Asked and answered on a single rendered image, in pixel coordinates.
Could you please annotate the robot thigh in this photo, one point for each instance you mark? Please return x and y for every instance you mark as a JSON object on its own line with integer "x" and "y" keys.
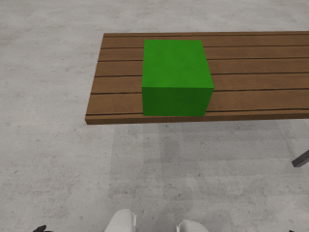
{"x": 190, "y": 226}
{"x": 122, "y": 221}

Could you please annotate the table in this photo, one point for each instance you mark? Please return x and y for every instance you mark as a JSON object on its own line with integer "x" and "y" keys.
{"x": 256, "y": 75}

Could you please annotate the carton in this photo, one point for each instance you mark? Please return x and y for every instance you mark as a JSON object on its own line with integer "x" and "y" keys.
{"x": 176, "y": 78}

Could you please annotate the robot left thigh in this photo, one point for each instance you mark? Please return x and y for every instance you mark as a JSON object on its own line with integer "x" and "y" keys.
{"x": 122, "y": 221}

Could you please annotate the robot right thigh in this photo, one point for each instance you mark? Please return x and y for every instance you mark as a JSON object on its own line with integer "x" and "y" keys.
{"x": 190, "y": 226}

